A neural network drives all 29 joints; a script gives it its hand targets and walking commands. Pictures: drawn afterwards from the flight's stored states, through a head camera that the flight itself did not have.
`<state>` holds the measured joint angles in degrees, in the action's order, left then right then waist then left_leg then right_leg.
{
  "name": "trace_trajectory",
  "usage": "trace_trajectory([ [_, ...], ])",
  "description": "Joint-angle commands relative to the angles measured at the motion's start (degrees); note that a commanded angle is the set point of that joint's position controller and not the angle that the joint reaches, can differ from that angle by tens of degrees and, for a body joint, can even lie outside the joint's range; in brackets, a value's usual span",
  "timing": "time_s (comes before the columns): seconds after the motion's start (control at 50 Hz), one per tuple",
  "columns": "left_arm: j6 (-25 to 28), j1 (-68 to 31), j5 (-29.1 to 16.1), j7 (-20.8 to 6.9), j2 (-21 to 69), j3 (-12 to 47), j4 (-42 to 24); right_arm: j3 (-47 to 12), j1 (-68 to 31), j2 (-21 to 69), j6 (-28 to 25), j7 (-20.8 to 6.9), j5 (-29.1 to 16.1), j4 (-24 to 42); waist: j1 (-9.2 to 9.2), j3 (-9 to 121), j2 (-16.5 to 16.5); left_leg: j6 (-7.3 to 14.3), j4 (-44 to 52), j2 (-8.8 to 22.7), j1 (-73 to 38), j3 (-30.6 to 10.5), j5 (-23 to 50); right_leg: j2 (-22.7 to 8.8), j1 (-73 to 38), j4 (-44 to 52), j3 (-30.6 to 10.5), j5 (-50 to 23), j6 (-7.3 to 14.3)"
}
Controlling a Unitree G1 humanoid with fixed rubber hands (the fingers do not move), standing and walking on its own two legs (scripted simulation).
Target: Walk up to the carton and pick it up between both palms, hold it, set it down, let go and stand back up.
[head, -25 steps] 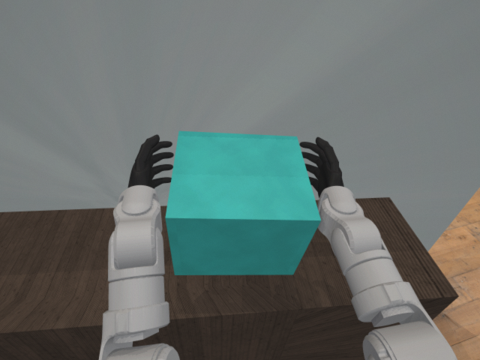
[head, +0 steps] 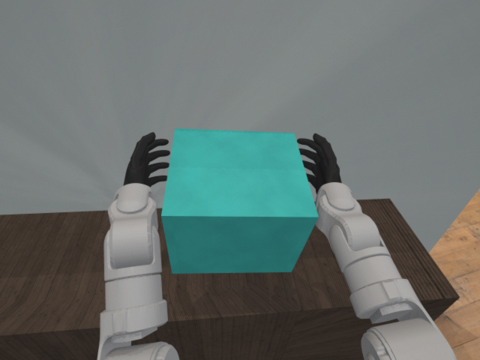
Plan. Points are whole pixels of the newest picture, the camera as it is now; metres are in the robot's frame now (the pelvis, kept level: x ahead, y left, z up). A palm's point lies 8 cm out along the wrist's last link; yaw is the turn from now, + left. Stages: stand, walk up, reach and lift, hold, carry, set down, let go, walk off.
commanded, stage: hold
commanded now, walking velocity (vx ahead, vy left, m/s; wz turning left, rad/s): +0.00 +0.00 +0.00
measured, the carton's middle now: (234, 201) +0.36 +0.01 +0.13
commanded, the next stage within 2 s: none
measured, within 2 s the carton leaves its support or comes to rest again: neither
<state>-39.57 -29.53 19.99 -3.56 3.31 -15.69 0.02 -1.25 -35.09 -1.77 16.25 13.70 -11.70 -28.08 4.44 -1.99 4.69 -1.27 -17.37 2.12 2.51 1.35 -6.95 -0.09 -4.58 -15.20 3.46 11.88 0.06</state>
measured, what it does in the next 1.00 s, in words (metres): stands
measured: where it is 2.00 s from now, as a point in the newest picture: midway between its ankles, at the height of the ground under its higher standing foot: outside the picture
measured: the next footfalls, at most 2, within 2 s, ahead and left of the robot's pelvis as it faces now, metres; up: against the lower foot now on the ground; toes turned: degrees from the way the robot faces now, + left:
none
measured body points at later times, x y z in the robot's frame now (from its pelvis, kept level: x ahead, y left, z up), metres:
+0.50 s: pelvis +0.00 +0.00 +0.00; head -0.05 +0.03 +0.45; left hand +0.36 +0.16 +0.18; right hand +0.37 -0.14 +0.17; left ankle +0.04 +0.13 -0.75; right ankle -0.03 -0.11 -0.75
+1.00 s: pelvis -0.01 +0.00 +0.00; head -0.05 +0.03 +0.45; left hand +0.36 +0.16 +0.18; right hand +0.37 -0.14 +0.17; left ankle +0.04 +0.13 -0.75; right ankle -0.03 -0.11 -0.75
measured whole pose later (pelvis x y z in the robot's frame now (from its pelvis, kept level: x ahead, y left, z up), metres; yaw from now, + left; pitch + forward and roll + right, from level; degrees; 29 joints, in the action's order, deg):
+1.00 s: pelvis -0.01 +0.00 +0.00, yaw +0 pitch -8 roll +0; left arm -39.8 -31.6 20.7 -3.4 3.5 -16.2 3.0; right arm 1.4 -36.2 -0.7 15.8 12.4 -9.1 -31.0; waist 4.1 -2.1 4.7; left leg -1.1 -16.8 2.0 2.8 1.4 -6.1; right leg -0.2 -3.6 -16.1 3.4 11.8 0.2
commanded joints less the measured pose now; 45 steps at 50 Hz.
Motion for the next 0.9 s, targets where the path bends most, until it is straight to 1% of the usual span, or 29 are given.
trace_trajectory([
  [0.0, 1.77, -31.49, -7.89, -6.83, 28.12, 28.0, -2.98, -19.93, -39.47, 30.37, -3.53, -5.44, -2.37, 17.0, 0.87, 16.43, -5.71, -0.07, -0.76, -3.53, -13.58, 1.33, 12.17, 2.7, 6.04, 1.97, 2.01, -12.39, -3.41],
  [0.02, 1.44, -30.86, -7.2, -7.0, 27.72, 27.18, -2.16, -19.18, -38.16, 30.04, -3.09, -5.65, -1.76, 15.36, 0.85, 14.51, -5.41, 0.16, -0.04, -3.51, -13.01, 1.38, 10.89, 2.6, 6.28, 2.26, 2.04, -11.12, -3.25],
  [0.06, 1.46, -31.25, -8.02, -6.74, 28.43, 28.68, -4.04, -19.72, -39.1, 29.94, -3.8, -5.94, -2.67, 17.44, 0.78, 18.15, -7.05, -0.39, -0.89, -3.3, -13.99, 1.26, 13.47, 2.85, 5.46, 1.52, 2.09, -12.87, -2.97],
  [0.12, 1.69, -31.32, -8.71, -6.09, 29.08, 29.51, -3.64, -20.7, -41.23, 30.72, -4.14, -5.76, -2.79, 20.08, 0.45, 20.58, -6.51, -0.33, -1.88, -3.29, -15.46, 1.07, 14.54, 3.14, 5.72, 1.28, 2.25, -14.29, -3.18],
  [0.14, 1.97, -32.42, -8.66, -6.01, 29.06, 29.3, -4.05, -20.63, -40.79, 31.04, -3.9, -5.78, -2.57, 18.53, 0.57, 19.34, -6.52, -0.27, -1.72, -3.4, -15.24, 1.23, 13.8, 3.03, 6.31, 1.39, 2.29, -13.38, -3.27],
  [0.18, 2.24, -33.55, -8.57, -5.93, 29.0, 28.55, -1.73, -19.39, -41.96, 31.34, -3.97, -6.16, -1.41, 17.39, 0.1, 17.92, -5.37, 0.51, -0.28, -3.19, -13.77, 1.32, 8.71, 2.84, 8.47, 2.06, 2.43, -8.06, -3.26],
  [0.22, 1.9, -33.14, -8.18, -5.98, 27.98, 27.09, 0.2, -18.74, -42.11, 31.06, -4.02, -6.58, -0.62, 16.3, -0.52, 17.84, -4.4, 1.44, 0.34, -3.3, -12.73, 1.7, 6.24, 2.48, 8.03, 2.47, 2.07, -6.46, -3.2],
  [0.24, 1.86, -32.43, -8.51, -5.98, 28.7, 27.62, -0.17, -19.15, -42.76, 31.4, -4.48, -6.62, -0.86, 18.12, -0.74, 19.42, -4.88, 1.37, -0.03, -3.28, -13.11, 1.74, 7.51, 2.54, 7.38, 2.11, 2.02, -8.01, -3.19],
  [0.26, 1.95, -32.44, -8.23, -6.03, 28.41, 27.42, -0.89, -19.09, -41.88, 31.29, -4.26, -6.48, -0.99, 16.95, -0.36, 18.93, -4.95, 1.17, -0.39, -3.18, -13.7, 1.62, 9.58, 2.7, 6.81, 1.79, 2.0, -10.31, -3.28],
  [0.3, 2.19, -32.37, -8.6, -6.24, 28.94, 27.85, -1.94, -20.06, -42.23, 31.43, -4.55, -6.15, -1.49, 18.18, -0.05, 20.92, -4.53, 0.94, -1.32, -3.39, -14.81, 1.56, 12.78, 3.07, 5.52, 1.4, 1.98, -14.13, -3.5],
  [0.32, 2.04, -31.61, -7.9, -6.48, 28.37, 26.72, -0.3, -19.97, -41.15, 31.18, -4.05, -5.86, -1.38, 16.22, 0.14, 19.09, -3.99, 1.25, -1.08, -3.57, -14.57, 1.63, 12.1, 2.76, 5.51, 1.88, 1.74, -14.41, -3.72],
  [0.34, 2.34, -33.39, -8.29, -6.68, 28.55, 27.09, -1.2, -19.76, -41.86, 31.57, -4.22, -5.79, -1.22, 16.76, 0.32, 20.33, -4.27, 1.06, -0.84, -3.67, -14.0, 1.67, 10.96, 2.66, 5.06, 1.55, 1.9, -13.68, -3.86],
  [0.4, 1.88, -32.36, -7.26, -6.93, 28.15, 25.77, 1.33, -18.92, -41.78, 31.39, -4.03, -5.82, -0.87, 15.34, -0.12, 16.97, -4.06, 1.26, -0.22, -3.69, -13.34, 1.9, 8.88, 2.45, 6.31, 2.14, 1.86, -11.23, -3.81],
  [0.42, 2.01, -32.81, -6.99, -6.99, 27.96, 25.57, 0.15, -18.65, -40.82, 31.41, -3.84, -5.84, -0.67, 13.96, 0.09, 16.3, -3.99, 1.19, -0.03, -3.58, -13.26, 2.01, 9.25, 2.67, 6.38, 2.09, 2.06, -11.35, -3.73],
  [0.44, 1.91, -32.58, -6.95, -7.04, 28.31, 25.85, 0.52, -18.69, -41.03, 30.99, -4.16, -5.93, -0.81, 14.6, -0.02, 17.25, -4.63, 0.98, -0.07, -3.58, -13.4, 2.02, 9.15, 2.58, 6.09, 2.16, 2.13, -10.82, -3.62],
  [0.5, 2.22, -32.91, -7.83, -6.91, 29.03, 27.68, -1.66, -20.16, -41.56, 31.43, -4.65, -5.62, -1.7, 16.98, 0.59, 20.27, -5.53, 0.38, -1.63, -3.74, -14.8, 1.62, 13.71, 2.76, 4.67, 1.36, 1.99, -16.14, -3.87],
  [0.52, 2.43, -33.13, -8.14, -6.86, 28.83, 27.8, -2.15, -20.74, -41.96, 31.95, -4.65, -5.42, -1.95, 17.52, 0.69, 20.37, -5.11, 0.42, -1.92, -3.87, -14.94, 1.59, 14.27, 2.74, 4.19, 1.16, 2.02, -17.41, -4.06],
  [0.56, 2.49, -32.79, -8.29, -6.66, 28.82, 28.44, -2.33, -21.02, -40.9, 31.53, -4.44, -5.33, -2.58, 17.21, 1.06, 19.9, -5.59, 0.09, -1.91, -3.77, -14.96, 1.18, 14.56, 2.82, 4.33, 0.94, 2.04, -17.41, -3.97],
  [0.58, 2.4, -33.07, -7.99, -6.72, 28.27, 27.52, -1.51, -20.64, -40.78, 31.38, -4.04, -5.3, -2.21, 16.22, 0.8, 18.69, -4.85, 0.52, -1.27, -3.86, -14.34, 1.37, 12.19, 2.61, 5.19, 1.47, 1.97, -14.88, -4.13],
  [0.66, 1.49, -33.03, -6.28, -7.24, 27.51, 25.07, 0.28, -18.41, -40.89, 30.7, -3.94, -5.87, -0.95, 13.83, -0.09, 14.61, -4.89, 1.3, 0.45, -3.77, -11.9, 2.08, 7.45, 2.18, 6.12, 2.27, 2.06, -9.48, -3.56],
  [0.68, 1.7, -32.94, -7.09, -7.08, 28.71, 26.61, -1.83, -19.37, -41.79, 31.2, -4.67, -6.04, -1.56, 16.65, -0.17, 18.3, -5.49, 1.01, -0.29, -3.65, -12.8, 1.88, 10.05, 2.51, 5.26, 1.61, 2.13, -11.63, -3.47],
  [0.7, 2.01, -32.96, -7.65, -6.78, 28.67, 27.21, -2.08, -19.84, -42.2, 31.12, -4.71, -6.03, -1.93, 17.16, -0.15, 19.3, -5.21, 0.85, -0.76, -3.59, -13.54, 1.87, 11.21, 2.64, 5.3, 1.45, 2.07, -12.36, -3.47],
  [0.72, 2.29, -33.64, -8.05, -6.39, 29.02, 28.01, -2.94, -19.85, -42.6, 31.12, -4.97, -6.04, -2.2, 17.78, 0.09, 20.72, -5.96, 0.47, -1.28, -3.39, -14.59, 1.54, 12.37, 2.85, 5.3, 1.24, 2.35, -12.64, -3.27],
  [0.74, 2.26, -33.43, -7.89, -6.18, 28.78, 27.97, -2.38, -19.72, -42.1, 31.06, -4.89, -6.09, -1.99, 17.12, 0.31, 19.96, -5.92, 0.44, -1.49, -3.39, -14.78, 1.39, 13.03, 2.97, 5.49, 1.35, 2.33, -12.84, -3.19],
  [0.78, 2.5, -33.45, -8.63, -6.05, 29.25, 29.0, -2.83, -20.56, -42.86, 31.66, -5.24, -5.98, -2.14, 18.99, 0.27, 21.04, -5.66, 0.67, -1.76, -3.56, -14.92, 1.43, 13.06, 2.86, 5.63, 1.2, 2.12, -14.13, -3.58],
  [0.82, 2.34, -32.7, -7.89, -6.26, 28.46, 27.75, -0.33, -18.98, -41.38, 30.93, -4.59, -6.01, -0.72, 16.07, 0.65, 17.43, -5.05, 0.97, -0.36, -3.51, -13.55, 1.55, 8.84, 2.64, 6.82, 1.82, 2.19, -10.78, -3.52],
  [0.84, 2.43, -33.54, -7.88, -6.36, 28.51, 27.27, -0.08, -18.28, -42.28, 31.12, -4.64, -6.2, -0.06, 15.91, 0.28, 17.16, -4.06, 1.23, 0.22, -3.31, -12.99, 1.75, 7.24, 2.69, 7.53, 2.05, 2.37, -9.01, -3.44],
  [0.86, 1.95, -32.42, -6.84, -6.45, 28.02, 25.9, 1.79, -17.4, -41.2, 30.23, -4.48, -6.49, 0.14, 13.93, -0.08, 15.2, -4.63, 1.39, 0.87, -3.25, -12.63, 1.93, 5.75, 2.47, 7.95, 2.63, 2.25, -6.85, -3.03],
  [0.88, 1.87, -33.5, -7.04, -6.51, 28.25, 26.11, 0.99, -17.1, -41.68, 30.24, -4.78, -6.73, 0.37, 14.18, 0.13, 17.1, -4.94, 1.38, 0.84, -3.18, -12.72, 2.03, 5.48, 2.45, 7.72, 2.62, 2.37, -6.14, -2.96],
])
